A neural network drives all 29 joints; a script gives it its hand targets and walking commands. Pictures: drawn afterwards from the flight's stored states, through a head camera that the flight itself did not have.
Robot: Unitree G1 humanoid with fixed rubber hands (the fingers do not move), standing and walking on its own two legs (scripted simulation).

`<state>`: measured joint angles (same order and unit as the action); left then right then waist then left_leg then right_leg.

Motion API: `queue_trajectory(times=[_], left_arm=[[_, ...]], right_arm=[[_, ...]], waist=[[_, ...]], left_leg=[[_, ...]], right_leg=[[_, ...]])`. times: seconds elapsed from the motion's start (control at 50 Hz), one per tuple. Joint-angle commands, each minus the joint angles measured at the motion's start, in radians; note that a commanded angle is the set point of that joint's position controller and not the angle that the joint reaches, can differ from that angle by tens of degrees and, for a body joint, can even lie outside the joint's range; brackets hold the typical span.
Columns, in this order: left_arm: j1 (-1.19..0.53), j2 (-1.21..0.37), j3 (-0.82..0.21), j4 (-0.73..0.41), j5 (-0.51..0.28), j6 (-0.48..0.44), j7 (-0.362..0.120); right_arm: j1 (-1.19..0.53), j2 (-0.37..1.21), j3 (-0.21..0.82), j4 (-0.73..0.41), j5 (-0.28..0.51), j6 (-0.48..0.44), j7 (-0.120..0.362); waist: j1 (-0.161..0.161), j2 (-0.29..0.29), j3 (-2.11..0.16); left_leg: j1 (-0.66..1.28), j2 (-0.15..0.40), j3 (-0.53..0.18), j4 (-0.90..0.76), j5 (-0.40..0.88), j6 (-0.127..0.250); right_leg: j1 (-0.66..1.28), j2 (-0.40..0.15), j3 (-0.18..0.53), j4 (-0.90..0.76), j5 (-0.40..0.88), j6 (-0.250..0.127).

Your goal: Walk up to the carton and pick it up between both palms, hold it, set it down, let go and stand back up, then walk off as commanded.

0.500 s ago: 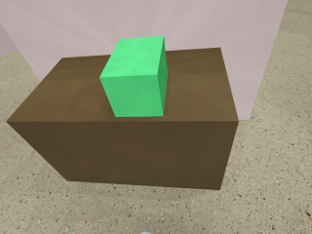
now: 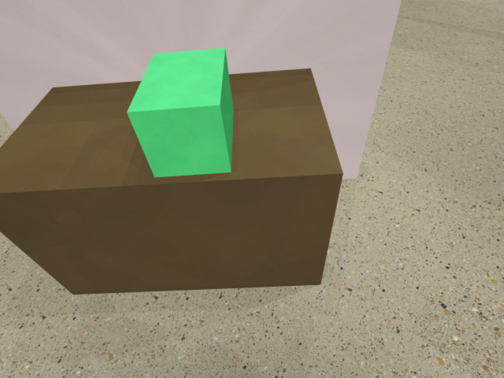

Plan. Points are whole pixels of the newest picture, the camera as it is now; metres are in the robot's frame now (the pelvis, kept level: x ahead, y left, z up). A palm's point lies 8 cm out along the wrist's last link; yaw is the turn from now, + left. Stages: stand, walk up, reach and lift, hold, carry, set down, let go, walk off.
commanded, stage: walk up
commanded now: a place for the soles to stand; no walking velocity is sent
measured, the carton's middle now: (191, 110) +0.83 +0.16 +0.00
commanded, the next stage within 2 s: none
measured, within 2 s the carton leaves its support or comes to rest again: neither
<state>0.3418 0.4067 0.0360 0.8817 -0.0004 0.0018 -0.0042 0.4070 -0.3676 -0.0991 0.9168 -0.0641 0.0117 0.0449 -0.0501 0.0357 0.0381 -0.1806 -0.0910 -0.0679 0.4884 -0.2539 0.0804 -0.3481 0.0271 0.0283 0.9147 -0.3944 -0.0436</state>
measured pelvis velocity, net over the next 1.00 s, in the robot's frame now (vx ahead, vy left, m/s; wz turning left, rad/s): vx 0.18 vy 0.11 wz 0.07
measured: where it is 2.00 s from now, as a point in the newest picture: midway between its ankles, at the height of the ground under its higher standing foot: outside the picture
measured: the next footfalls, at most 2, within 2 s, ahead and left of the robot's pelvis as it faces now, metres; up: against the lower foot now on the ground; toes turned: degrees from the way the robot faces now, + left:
right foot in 0.06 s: +0.06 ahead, -0.12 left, +0.00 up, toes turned +1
left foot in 0.54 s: +0.17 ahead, +0.17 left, +0.00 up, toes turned -3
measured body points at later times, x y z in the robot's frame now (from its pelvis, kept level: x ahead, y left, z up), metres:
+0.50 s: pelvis +0.07 +0.04 -0.01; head +0.09 +0.03 +0.44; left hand +0.12 +0.36 -0.12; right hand +0.06 -0.28 -0.14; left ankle +0.10 +0.17 -0.72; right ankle +0.02 -0.12 -0.74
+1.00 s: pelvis +0.18 +0.11 -0.01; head +0.23 +0.11 +0.44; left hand +0.25 +0.43 -0.13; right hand +0.18 -0.22 -0.12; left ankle +0.13 +0.18 -0.74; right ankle +0.25 -0.02 -0.73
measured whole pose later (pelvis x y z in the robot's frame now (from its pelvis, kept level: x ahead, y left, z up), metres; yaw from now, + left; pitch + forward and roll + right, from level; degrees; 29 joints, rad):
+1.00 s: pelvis +0.18 +0.11 -0.01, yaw +4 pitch +1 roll +0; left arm 0.23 0.41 0.04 0.88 0.00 -0.01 0.04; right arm 0.40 -0.36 -0.10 0.92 -0.02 0.00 0.00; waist -0.04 -0.02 0.10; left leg -0.19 -0.12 -0.08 0.57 -0.37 0.08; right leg -0.43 -0.01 0.02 0.68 -0.31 0.00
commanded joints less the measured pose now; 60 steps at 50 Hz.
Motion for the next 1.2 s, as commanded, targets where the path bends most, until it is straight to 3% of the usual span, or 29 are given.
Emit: queue_trajectory(times=[0.0, 0.04, 0.06, 0.08, 0.1, 0.14, 0.22, 0.34, 0.4, 0.44, 0.46, 0.5, 0.52, 0.56, 0.6, 0.64, 0.72, 0.74, 0.82, 0.86, 0.92, 0.96, 0.98, 1.0, 1.02, 1.06, 1.1, 1.16, 1.18], left_arm=[[0.098, 0.221, 0.095, -0.005, 0.02, -0.105, 0.06], [0.062, 0.278, 0.128, -0.055, 0.029, -0.1, 0.067], [0.01, 0.347, 0.142, -0.057, 0.024, -0.101, 0.077], [-0.05, 0.361, 0.145, -0.07, 0.026, -0.104, 0.072], [-0.02, 0.297, 0.133, -0.053, 0.02, -0.107, 0.067], [-0.011, 0.257, 0.118, -0.056, 0.016, -0.109, 0.068], [0.055, 0.286, 0.127, -0.045, 0.02, -0.117, 0.056], [-0.015, 0.316, 0.132, -0.076, 0.027, -0.117, 0.049], [-0.003, 0.298, 0.116, -0.075, 0.02, -0.109, 0.052], [-0.07, 0.311, 0.096, -0.087, 0.01, -0.1, 0.049], [-0.087, 0.244, 0.083, -0.099, 0.015, -0.089, 0.049], [0.064, 0.097, 0.037, -0.102, 0.005, -0.088, 0.048], [0.099, 0.149, 0.045, -0.072, 0.0, -0.076, 0.055], [0.053, 0.267, 0.073, -0.047, 0.008, -0.073, 0.057], [-0.033, 0.231, 0.068, -0.052, 0.0, -0.074, 0.046], [-0.009, 0.228, 0.058, -0.059, -0.005, -0.077, 0.041], [-0.065, 0.167, 0.031, -0.057, 0.002, -0.062, 0.045], [-0.068, 0.18, 0.04, -0.061, -0.002, -0.051, 0.048], [-0.141, 0.182, 0.031, -0.077, 0.003, -0.036, 0.059], [-0.126, 0.164, 0.021, -0.067, -0.012, -0.034, 0.06], [-0.132, 0.151, 0.027, -0.043, -0.002, -0.04, 0.064], [-0.032, 0.185, 0.041, 0.014, 0.012, -0.044, 0.069], [0.045, 0.215, 0.065, 0.006, 0.005, -0.046, 0.071], [0.091, 0.245, 0.082, 0.009, -0.002, -0.048, 0.076], [-0.03, 0.21, 0.073, -0.028, -0.004, -0.044, 0.075], [-0.136, 0.201, 0.071, -0.073, 0.002, -0.034, 0.075], [-0.215, 0.171, 0.056, -0.087, 0.002, -0.032, 0.067], [-0.215, 0.163, 0.055, -0.068, 0.027, -0.019, 0.05], [-0.189, 0.199, 0.07, -0.062, 0.031, -0.014, 0.043]], right_arm=[[0.03, -0.177, -0.039, -0.126, 0.027, 0.006, -0.001], [0.076, -0.21, -0.048, -0.12, 0.0, 0.015, 0.015], [0.063, -0.239, -0.058, -0.088, 0.001, 0.024, 0.024], [0.074, -0.281, -0.064, -0.071, 0.0, 0.031, 0.026], [0.038, -0.281, -0.064, -0.069, 0.006, 0.025, 0.032], [0.032, -0.273, -0.065, -0.075, 0.023, 0.02, 0.042], [-0.037, -0.199, -0.057, -0.094, 0.022, 0.016, 0.058], [-0.067, -0.246, -0.073, -0.122, 0.009, 0.007, 0.063], [-0.029, -0.22, -0.065, -0.133, 0.015, -0.012, 0.041], [0.04, -0.184, -0.068, -0.097, 0.021, -0.033, 0.036], [0.196, -0.22, -0.085, -0.043, 0.01, -0.037, 0.024], [0.104, -0.309, -0.086, -0.083, 0.015, -0.05, 0.0], [0.006, -0.296, -0.069, -0.112, 0.016, -0.046, 0.004], [-0.076, -0.346, -0.081, -0.153, 0.039, -0.032, 0.015], [-0.025, -0.265, -0.056, -0.134, 0.03, -0.031, 0.011], [0.041, -0.263, -0.057, -0.111, 0.047, -0.042, 0.004], [0.109, -0.212, -0.047, -0.089, 0.063, -0.04, -0.036], [0.111, -0.225, -0.048, -0.091, 0.061, -0.036, -0.043], [0.058, -0.212, -0.043, -0.082, 0.062, -0.027, -0.07], [0.021, -0.227, -0.041, -0.096, 0.051, -0.018, -0.071], [-0.015, -0.222, -0.039, -0.075, 0.052, -0.013, -0.077], [-0.109, -0.189, -0.031, -0.083, 0.091, -0.026, -0.081], [-0.092, -0.171, -0.018, -0.098, 0.092, -0.031, -0.077], [-0.098, -0.155, -0.016, -0.114, 0.093, -0.032, -0.074], [-0.046, -0.167, -0.017, -0.083, 0.085, -0.019, -0.086], [0.026, -0.212, -0.022, -0.044, 0.059, 0.01, -0.077], [0.029, -0.212, -0.019, -0.022, 0.067, 0.014, -0.065], [-0.026, -0.157, -0.005, -0.024, 0.075, 0.002, -0.054], [-0.034, -0.161, -0.009, -0.015, 0.063, 0.001, -0.05]], waist=[[0.082, -0.156, -0.067], [0.044, -0.12, 0.085], [0.048, -0.116, 0.095], [0.022, -0.237, 0.174], [0.021, -0.148, 0.188], [0.018, -0.177, 0.146], [0.064, -0.127, 0.216], [0.044, -0.218, 0.115], [0.022, -0.248, 0.06], [-0.035, -0.204, 0.051], [-0.131, -0.028, -0.008], [-0.012, 0.359, -0.001], [0.047, 0.235, 0.027], [0.033, 0.214, 0.068], [-0.004, 0.165, 0.135], [-0.011, 0.177, 0.133], [-0.03, 0.09, -0.005], [-0.036, 0.094, 0.005], [-0.034, 0.079, 0.022], [-0.02, 0.132, 0.037], [-0.017, 0.098, -0.002], [0.086, -0.023, -0.053], [0.135, -0.047, -0.166], [0.169, -0.201, -0.235], [0.096, -0.186, -0.211], [0.044, -0.129, -0.092], [0.017, -0.15, 0.032], [0.067, -0.314, 0.087], [0.069, -0.302, 0.063]], left_leg=[[-0.163, 0.034, -0.169, 0.286, -0.226, 0.023], [-0.481, 0.001, -0.13, 0.512, -0.229, -0.053], [-0.505, 0.045, -0.141, 0.564, -0.193, -0.047], [-0.463, 0.097, -0.162, 0.594, -0.222, -0.045], [-0.464, 0.092, -0.148, 0.56, -0.187, -0.047], [-0.395, 0.096, -0.092, 0.517, -0.146, -0.043], [-0.46, 0.113, -0.096, 0.482, -0.094, -0.053], [-0.421, 0.192, -0.026, 0.324, -0.162, -0.055], [-0.346, 0.209, 0.005, 0.183, -0.146, -0.04], [-0.1, 0.151, 0.117, -0.026, -0.032, -0.016], [0.053, 0.108, 0.027, -0.148, -0.013, -0.044], [0.161, 0.283, -0.508, -0.206, 0.12, -0.017], [0.117, 0.304, -0.551, -0.215, -0.022, 0.02], [-0.009, 0.317, -0.642, -0.322, -0.436, 0.137], [-0.015, 0.237, -0.397, -0.233, -0.126, 0.095], [0.009, 0.203, -0.312, -0.197, 0.146, 0.012], [0.293, 0.226, -0.254, -0.095, 0.721, -0.009], [0.291, 0.214, -0.269, -0.086, 0.764, -0.105], [0.282, 0.22, -0.254, -0.053, 0.86, -0.076], [0.261, 0.176, -0.203, -0.009, 0.872, -0.145], [0.188, 0.164, -0.179, 0.052, 0.799, -0.088], [0.062, 0.165, -0.196, 0.204, 0.83, -0.131], [-0.054, 0.084, -0.112, 0.344, 0.611, -0.138], [-0.243, -0.019, -0.099, 0.6, 0.062, -0.171], [-0.254, 0.003, -0.086, 0.629, -0.373, -0.158], [-0.197, 0.032, -0.084, 0.615, -0.405, -0.111], [-0.128, 0.034, -0.074, 0.566, -0.363, -0.082], [-0.159, 0.046, -0.02, 0.358, -0.32, -0.066], [-0.123, 0.043, -0.018, 0.306, -0.313, -0.065]], right_leg=[[0.419, -0.115, 0.143, -0.666, 0.163, 0.061], [0.304, -0.404, 0.535, -0.696, -0.326, -0.086], [0.223, -0.471, 0.607, -0.778, -0.447, -0.146], [0.14, -0.462, 0.58, -0.806, -0.493, -0.163], [0.169, -0.402, 0.485, -0.779, -0.433, -0.144], [0.167, -0.296, 0.295, -0.733, -0.299, -0.09], [0.192, -0.32, 0.268, -0.71, -0.197, -0.158], [0.304, -0.353, 0.231, -0.637, -0.039, -0.187], [0.38, -0.386, 0.174, -0.512, 0.433, -0.191], [0.242, -0.294, 0.01, -0.345, 0.571, -0.133], [0.168, -0.219, -0.031, -0.058, 0.521, -0.082], [-0.204, 0.041, -0.029, 0.182, -0.167, 0.013], [-0.212, 0.02, 0.016, 0.163, -0.183, 0.011], [-0.25, -0.038, 0.003, 0.224, -0.19, -0.007], [-0.257, -0.084, -0.011, 0.143, -0.075, -0.001], [-0.217, -0.092, 0.016, 0.114, 0.001, 0.007], [-0.299, -0.048, -0.045, 0.016, 0.041, 0.029], [-0.274, -0.049, -0.019, 0.032, 0.062, 0.012], [-0.248, -0.025, -0.057, -0.104, 0.089, 0.011], [-0.206, -0.026, -0.094, -0.216, 0.103, 0.002], [-0.064, -0.021, -0.103, -0.388, 0.204, 0.025], [0.185, -0.054, -0.054, -0.536, 0.48, -0.006], [0.345, -0.163, 0.051, -0.47, 0.589, -0.09], [0.518, -0.39, 0.328, -0.505, 0.721, -0.205], [0.44, -0.442, 0.382, -0.47, 0.803, -0.284], [0.209, -0.455, 0.364, -0.546, 0.427, -0.275], [-0.004, -0.364, 0.242, -0.575, 0.386, -0.212], [0.031, -0.231, 0.127, -0.552, 0.245, -0.165], [0.016, -0.265, 0.173, -0.567, 0.175, -0.178]])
